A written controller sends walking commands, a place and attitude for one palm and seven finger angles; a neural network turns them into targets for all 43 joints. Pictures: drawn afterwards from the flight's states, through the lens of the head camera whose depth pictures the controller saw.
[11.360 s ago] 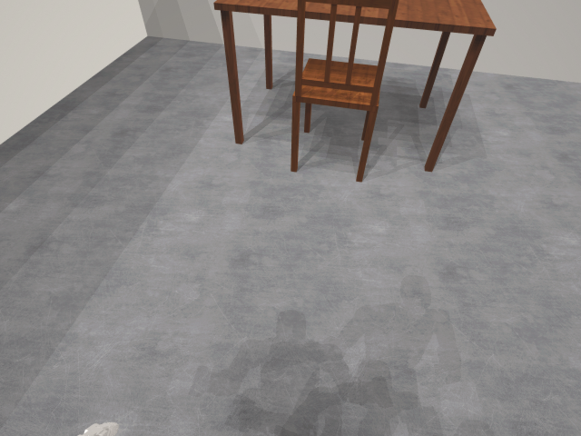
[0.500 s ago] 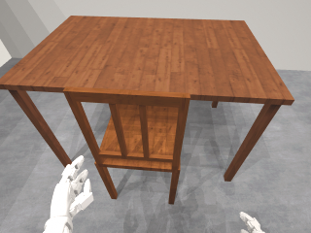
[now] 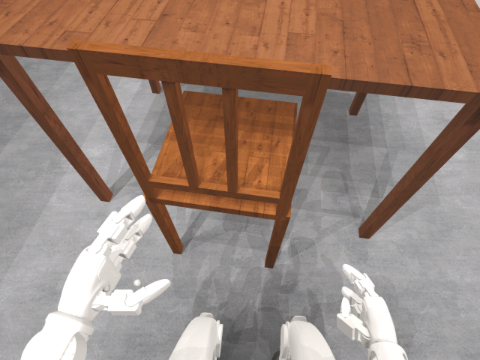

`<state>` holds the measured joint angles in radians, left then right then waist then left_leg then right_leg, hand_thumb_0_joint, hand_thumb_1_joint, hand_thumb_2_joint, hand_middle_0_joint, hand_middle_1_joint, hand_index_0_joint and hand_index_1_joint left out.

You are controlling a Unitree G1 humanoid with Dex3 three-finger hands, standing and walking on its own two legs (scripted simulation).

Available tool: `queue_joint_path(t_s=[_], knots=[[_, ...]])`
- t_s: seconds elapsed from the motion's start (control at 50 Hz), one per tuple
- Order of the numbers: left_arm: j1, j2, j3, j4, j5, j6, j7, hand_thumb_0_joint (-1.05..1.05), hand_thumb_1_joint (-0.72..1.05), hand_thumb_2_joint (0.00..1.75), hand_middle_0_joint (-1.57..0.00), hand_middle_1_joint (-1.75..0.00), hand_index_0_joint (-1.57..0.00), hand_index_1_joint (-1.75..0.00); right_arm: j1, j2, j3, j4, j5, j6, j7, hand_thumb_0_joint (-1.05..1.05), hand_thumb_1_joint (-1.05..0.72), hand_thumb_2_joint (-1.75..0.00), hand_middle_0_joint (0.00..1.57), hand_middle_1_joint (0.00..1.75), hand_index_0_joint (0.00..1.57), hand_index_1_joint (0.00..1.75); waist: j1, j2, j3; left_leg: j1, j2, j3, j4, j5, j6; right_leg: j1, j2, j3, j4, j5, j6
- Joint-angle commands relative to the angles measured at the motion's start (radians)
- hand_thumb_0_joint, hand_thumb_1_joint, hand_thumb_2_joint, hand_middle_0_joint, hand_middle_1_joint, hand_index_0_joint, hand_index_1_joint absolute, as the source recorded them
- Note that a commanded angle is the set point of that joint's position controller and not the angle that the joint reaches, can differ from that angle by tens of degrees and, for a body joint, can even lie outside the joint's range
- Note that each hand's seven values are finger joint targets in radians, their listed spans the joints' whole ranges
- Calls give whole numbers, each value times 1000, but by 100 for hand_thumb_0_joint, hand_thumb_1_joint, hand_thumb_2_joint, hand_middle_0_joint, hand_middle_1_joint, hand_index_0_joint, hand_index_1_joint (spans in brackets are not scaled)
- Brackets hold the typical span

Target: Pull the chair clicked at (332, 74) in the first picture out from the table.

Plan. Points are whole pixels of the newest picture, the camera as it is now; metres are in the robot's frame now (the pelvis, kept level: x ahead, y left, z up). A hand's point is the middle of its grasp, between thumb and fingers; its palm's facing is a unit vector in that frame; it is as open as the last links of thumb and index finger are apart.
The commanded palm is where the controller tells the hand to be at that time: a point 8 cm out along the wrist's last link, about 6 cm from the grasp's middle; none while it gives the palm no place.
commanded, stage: raise the hand toward the chair's back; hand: left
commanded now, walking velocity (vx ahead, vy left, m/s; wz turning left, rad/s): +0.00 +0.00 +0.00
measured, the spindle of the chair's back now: (184, 142) +0.50 +0.15 +0.02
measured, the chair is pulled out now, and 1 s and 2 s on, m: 0.00 0.00 0.00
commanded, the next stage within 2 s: aim the fingers beside a spindle in 1.38 s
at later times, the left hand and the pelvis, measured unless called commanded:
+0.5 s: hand (110, 260) +0.24 +0.20 +0.08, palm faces -0.04 -1.00 -0.06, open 15.9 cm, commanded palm +0.22 +0.25 +0.07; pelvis +0.02 +0.01 +0.02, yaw +0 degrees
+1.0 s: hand (110, 239) +0.27 +0.21 +0.07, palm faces -0.10 -0.99 -0.05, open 16.9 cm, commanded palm +0.25 +0.27 +0.08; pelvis +0.03 +0.01 +0.03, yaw +0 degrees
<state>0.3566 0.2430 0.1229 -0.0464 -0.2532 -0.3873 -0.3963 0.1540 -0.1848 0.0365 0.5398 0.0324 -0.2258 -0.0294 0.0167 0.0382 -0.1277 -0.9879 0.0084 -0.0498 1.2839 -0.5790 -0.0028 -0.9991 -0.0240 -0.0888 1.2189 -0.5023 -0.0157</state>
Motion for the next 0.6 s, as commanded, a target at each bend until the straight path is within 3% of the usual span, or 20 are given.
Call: queue_joint_path(t_s=[0.0, 0.02, 0.06, 0.12, 0.14, 0.18, 0.22, 0.28, 0.32, 0.36, 0.4, 0.46, 0.52, 0.58], knots=[[131, 137, 192, -216, -73, 86, 40, 0, 4, 53, -11, -16, -11, -16, -42, -153, -107, -222, 24, -34, -32, 0, -90, -90, 20, 30, 20, 30, 29, -83, -345, 140, -34, 14, -271, 285, 27, 384, 18, 58, -250, 154, 5], [145, 156, 236, -221, -88, 77, 71, 0, 1, 52, -11, -16, -11, -16, -57, -140, -105, -217, 22, -32, -35, 0, -90, -90, 20, 30, 20, 30, 45, -89, -343, 134, -33, 13, -265, 306, 24, 410, 21, 65, -248, 175, 2], [135, 122, 221, -269, -87, 19, 123, 0, -3, 50, -11, -15, -11, -15, -27, -120, -102, -200, 12, -40, -32, 0, -90, -90, 20, 30, 20, 30, 39, -57, -318, 149, -26, 12, -268, 342, 18, 381, 23, 50, -232, 222, -4], [70, 96, 160, -225, -40, -79, 158, 0, -10, 47, -10, -14, -10, -14, -12, -129, -100, -162, 0, -48, -26, 0, -90, -90, 20, 30, 20, 30, -12, -69, -220, 123, -17, 9, -250, 300, 21, 276, 27, 40, -223, 163, -4], [49, 78, 114, -220, -24, -107, 150, 0, -13, 46, -10, -14, -10, -14, -1, -140, -99, -158, -3, -56, -22, 0, -90, -90, 20, 30, 20, 30, -32, -22, -196, 131, -19, 9, -251, 271, 21, 231, 25, 35, -221, 125, -5], [44, 66, 59, -169, -8, -130, 115, 0, -17, 44, -9, -13, -9, -13, 11, -163, -97, -153, -1, -67, -19, 0, -90, -90, 20, 30, 20, 30, -59, -3, -164, 124, -20, 7, -245, 209, 24, 176, 21, 36, -233, 56, -6], [28, 73, 34, -133, -10, -124, 65, 0, -22, 42, -9, -12, -9, -12, 18, -181, -99, -157, 9, -77, -23, 0, -90, -90, 20, 30, 20, 30, -77, -24, -155, 122, -19, 5, -246, 179, 30, 172, 21, 49, -255, 24, -6], [21, 157, 110, -172, -28, -96, 30, 0, -29, 39, -8, -11, -8, -11, 32, -195, -106, -171, 18, -83, -32, 0, -90, -90, 20, 30, 20, 30, -47, 5, -237, 163, -22, 5, -271, 204, 30, 237, 18, 55, -267, 49, -8], [22, 214, 189, -212, -45, -81, 45, 0, -34, 37, -8, -11, -8, -11, 28, -189, -107, -172, 17, -77, -36, 0, -90, -90, 20, 30, 20, 30, -22, 27, -281, 197, -22, 6, -282, 259, 30, 283, 24, 47, -260, 108, -10], [42, 194, 216, -251, -64, -78, 75, 0, -38, 35, -7, -10, -7, -10, 30, -172, -107, -176, 14, -67, -37, 0, -90, -90, 20, 30, 20, 30, -2, 39, -306, 233, -23, 6, -297, 341, 23, 327, 25, 28, -246, 198, -11], [50, 162, 213, -255, -72, -80, 110, 0, -43, 33, -7, -9, -7, -9, 25, -161, -105, -172, 11, -58, -32, 0, -90, -90, 20, 30, 20, 30, -1, 53, -287, 244, -22, 6, -303, 371, 18, 327, 28, 18, -243, 227, -12], [46, 115, 156, -182, -46, -69, 129, 0, -50, 30, -6, -8, -6, -8, 29, -164, -101, -169, 7, -45, -22, 0, -90, -90, 20, 30, 20, 30, -29, 51, -217, 239, -19, 5, -303, 368, 12, 279, 28, 4, -244, 230, -9], [9, 94, 91, -64, -14, -35, 90, 0, -50, 30, -6, -8, -6, -8, 35, -184, -96, -172, 11, -32, -20, 0, -90, -90, 20, 30, 20, 30, -66, -6, -129, 191, -17, 4, -308, 266, 20, 231, 31, 10, -275, 144, -6], [-62, 145, 102, -77, -16, -18, 41, 0, -50, 30, -6, -8, -6, -8, 50, -204, -92, -191, 15, -35, -28, 0, -90, -90, 20, 30, 20, 30, -67, -5, -166, 200, -20, 6, -315, 232, 25, 252, 28, 28, -298, 117, -5]])
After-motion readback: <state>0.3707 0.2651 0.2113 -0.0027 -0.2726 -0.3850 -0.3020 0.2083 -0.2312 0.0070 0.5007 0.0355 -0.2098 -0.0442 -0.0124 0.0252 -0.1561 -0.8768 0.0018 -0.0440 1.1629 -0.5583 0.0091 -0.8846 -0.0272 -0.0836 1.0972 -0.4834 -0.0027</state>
